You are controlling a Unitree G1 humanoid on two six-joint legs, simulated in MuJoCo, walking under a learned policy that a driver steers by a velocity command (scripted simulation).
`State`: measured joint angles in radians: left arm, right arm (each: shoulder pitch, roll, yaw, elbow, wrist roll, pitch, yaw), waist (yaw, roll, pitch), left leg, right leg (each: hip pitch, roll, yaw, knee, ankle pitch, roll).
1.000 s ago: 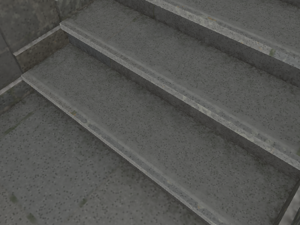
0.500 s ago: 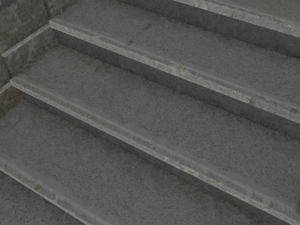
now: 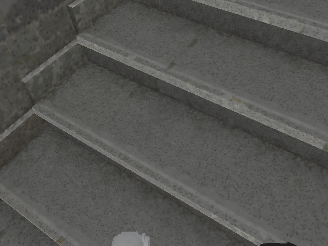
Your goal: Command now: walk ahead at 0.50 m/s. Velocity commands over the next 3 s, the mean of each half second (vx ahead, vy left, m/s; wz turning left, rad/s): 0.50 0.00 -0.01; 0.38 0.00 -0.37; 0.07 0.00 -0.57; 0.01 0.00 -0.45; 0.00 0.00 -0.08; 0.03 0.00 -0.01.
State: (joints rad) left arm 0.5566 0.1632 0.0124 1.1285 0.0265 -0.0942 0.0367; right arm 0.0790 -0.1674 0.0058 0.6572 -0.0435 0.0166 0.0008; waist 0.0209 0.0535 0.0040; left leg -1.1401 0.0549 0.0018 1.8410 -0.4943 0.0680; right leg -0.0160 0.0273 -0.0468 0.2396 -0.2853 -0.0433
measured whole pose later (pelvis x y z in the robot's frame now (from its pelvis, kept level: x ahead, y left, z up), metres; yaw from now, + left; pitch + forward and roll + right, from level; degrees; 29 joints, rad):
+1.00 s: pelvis +0.56 +0.11 +0.21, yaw -13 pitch +0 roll -3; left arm 0.10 0.19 0.04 0.81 0.02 0.03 0.05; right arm 0.35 -0.17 -0.03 0.86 -0.01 -0.07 -0.02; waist -0.01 -0.02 0.02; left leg -0.45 0.00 0.01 1.53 -0.21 0.03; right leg -0.68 0.16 -0.17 1.07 -0.40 -0.19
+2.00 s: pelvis +0.77 +0.13 +0.29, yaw -44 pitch +1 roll -1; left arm 0.17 0.14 0.03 0.65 0.04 0.03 0.01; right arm 0.26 -0.22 -0.07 0.68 0.00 0.02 -0.05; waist -0.01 0.04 0.01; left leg -0.37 0.09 0.12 0.86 -0.46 0.00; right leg -0.32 0.04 -0.05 0.58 -0.26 -0.05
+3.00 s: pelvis +0.79 +0.16 +0.31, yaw -44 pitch +0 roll +0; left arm 0.37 0.16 0.04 0.93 0.02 0.02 0.05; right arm 0.39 -0.12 -0.01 0.99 0.01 -0.04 -0.07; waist 0.01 -0.02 -0.01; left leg -0.09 -0.04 -0.01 0.37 -0.29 0.05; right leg -0.23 -0.04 -0.04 0.43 -0.22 0.00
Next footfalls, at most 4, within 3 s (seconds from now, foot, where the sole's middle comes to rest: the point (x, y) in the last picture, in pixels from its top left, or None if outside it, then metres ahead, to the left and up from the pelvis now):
0.18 left None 0.35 0.16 -0.63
0.88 right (167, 158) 0.68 0.05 -0.47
1.42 left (134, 117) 0.87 0.19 -0.47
1.94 right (177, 144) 0.74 0.02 -0.47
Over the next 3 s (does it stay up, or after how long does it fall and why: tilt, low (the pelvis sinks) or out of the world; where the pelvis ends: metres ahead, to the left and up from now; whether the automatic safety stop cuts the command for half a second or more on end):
stays up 0.79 0.16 0.31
